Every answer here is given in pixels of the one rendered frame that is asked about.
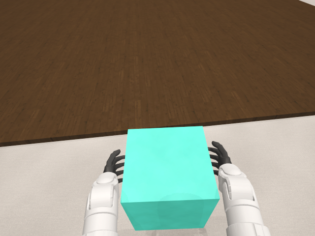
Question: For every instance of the left robot hand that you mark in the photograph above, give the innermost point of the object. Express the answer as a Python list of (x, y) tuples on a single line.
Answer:
[(111, 165)]

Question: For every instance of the carton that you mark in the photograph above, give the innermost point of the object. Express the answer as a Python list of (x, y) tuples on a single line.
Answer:
[(168, 180)]

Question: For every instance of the right robot hand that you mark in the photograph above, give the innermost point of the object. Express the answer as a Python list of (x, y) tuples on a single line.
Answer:
[(222, 156)]

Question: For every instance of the robot left forearm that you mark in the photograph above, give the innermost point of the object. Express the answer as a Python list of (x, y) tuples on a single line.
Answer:
[(101, 212)]

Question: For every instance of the robot right forearm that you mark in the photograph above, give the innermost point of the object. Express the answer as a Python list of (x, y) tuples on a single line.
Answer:
[(240, 203)]

